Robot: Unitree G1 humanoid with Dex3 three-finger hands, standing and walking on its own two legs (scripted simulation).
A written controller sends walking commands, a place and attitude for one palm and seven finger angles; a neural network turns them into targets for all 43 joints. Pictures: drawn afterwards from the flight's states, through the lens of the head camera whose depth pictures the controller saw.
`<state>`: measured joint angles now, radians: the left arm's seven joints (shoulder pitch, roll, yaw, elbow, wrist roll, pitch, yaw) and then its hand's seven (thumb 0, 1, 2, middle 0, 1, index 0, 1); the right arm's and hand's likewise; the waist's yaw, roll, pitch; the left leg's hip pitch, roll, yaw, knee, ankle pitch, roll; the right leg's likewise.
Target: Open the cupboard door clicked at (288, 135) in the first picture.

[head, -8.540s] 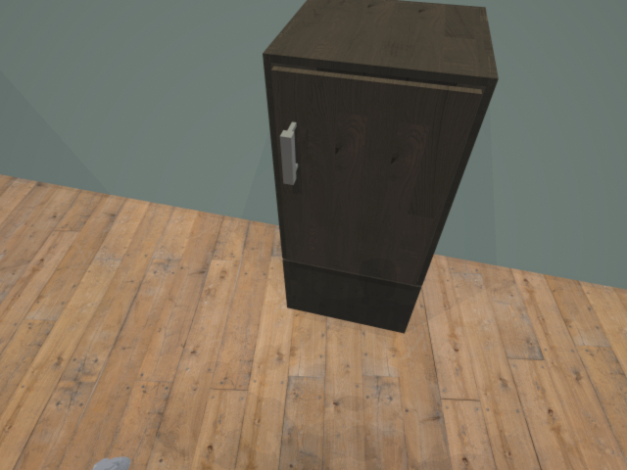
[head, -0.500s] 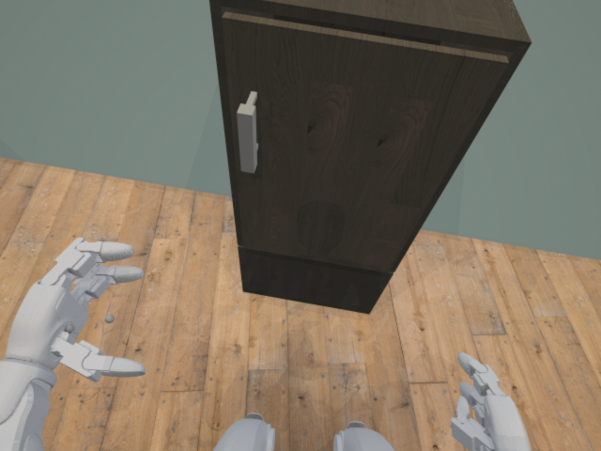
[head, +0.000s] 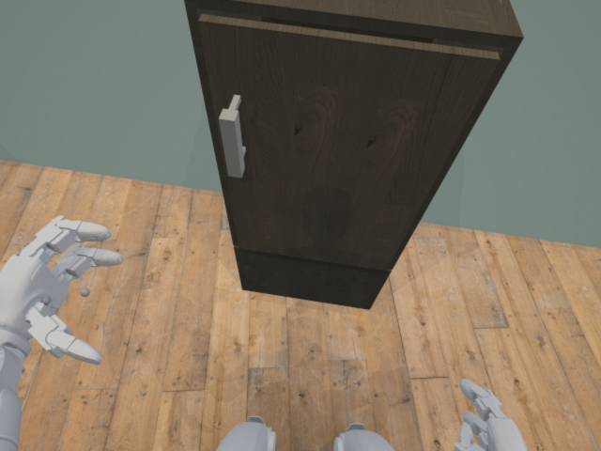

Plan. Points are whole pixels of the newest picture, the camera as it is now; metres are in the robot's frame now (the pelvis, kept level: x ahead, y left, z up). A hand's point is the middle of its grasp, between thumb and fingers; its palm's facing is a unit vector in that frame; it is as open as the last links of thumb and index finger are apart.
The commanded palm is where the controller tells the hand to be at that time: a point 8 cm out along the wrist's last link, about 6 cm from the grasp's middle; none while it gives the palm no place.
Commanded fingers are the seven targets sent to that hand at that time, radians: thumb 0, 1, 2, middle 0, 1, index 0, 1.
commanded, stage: raise the hand with hooked fingers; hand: left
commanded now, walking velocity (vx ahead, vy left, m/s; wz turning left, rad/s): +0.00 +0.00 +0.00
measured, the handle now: (236, 137) +0.58 +0.14 +0.04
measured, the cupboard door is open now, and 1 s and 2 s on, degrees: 0 0 0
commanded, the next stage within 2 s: move the hooked fingers beside the handle in 0.40 s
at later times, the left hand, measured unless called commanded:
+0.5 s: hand (104, 301) +0.28 +0.25 +0.05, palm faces -0.08 -1.00 -0.04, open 14.0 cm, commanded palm +0.26 +0.30 +0.06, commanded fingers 0.00 -0.50 0.30 -0.30 -1.20 -0.30 -1.20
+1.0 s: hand (131, 242) +0.36 +0.25 +0.05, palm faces -0.11 -0.99 -0.01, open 14.0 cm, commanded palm +0.34 +0.29 +0.05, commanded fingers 0.00 -0.50 0.30 -0.30 -1.20 -0.30 -1.20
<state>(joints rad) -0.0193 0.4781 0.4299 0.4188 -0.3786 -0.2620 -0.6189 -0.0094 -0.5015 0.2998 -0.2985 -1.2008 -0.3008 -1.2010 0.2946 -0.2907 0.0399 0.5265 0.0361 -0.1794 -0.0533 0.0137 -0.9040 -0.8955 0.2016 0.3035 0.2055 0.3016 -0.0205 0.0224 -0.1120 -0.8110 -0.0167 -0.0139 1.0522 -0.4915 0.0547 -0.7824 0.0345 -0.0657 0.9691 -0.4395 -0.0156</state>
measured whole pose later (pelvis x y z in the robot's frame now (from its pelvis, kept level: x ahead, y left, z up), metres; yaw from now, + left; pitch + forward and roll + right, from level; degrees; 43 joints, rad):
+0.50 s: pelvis +0.00 -0.02 +0.00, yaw +0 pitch +14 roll -2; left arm -0.01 0.44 0.43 0.45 -0.39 -0.32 -0.61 -0.01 -0.50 0.30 -0.30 -1.20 -0.30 -1.20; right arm 0.28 -0.28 0.05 0.51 0.04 -0.18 -0.05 0.01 -0.91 -0.90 0.20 0.30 0.20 0.30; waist -0.02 0.02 -0.12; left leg -0.81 0.00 -0.02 1.06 -0.49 0.03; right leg -0.79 0.05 -0.07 0.99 -0.45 -0.04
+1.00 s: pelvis +0.00 +0.00 -0.01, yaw -1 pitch +17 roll -3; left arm -0.30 0.47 0.41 0.64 -0.31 -0.30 -0.56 -0.01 -0.50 0.30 -0.30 -1.20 -0.30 -1.20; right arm 0.31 -0.28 0.05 0.54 0.03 -0.13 -0.05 0.01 -0.91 -0.90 0.20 0.30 0.20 0.30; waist -0.06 0.01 -0.12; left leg -0.88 -0.01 0.01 1.08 -0.50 0.05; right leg -0.86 0.04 -0.05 1.01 -0.44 -0.02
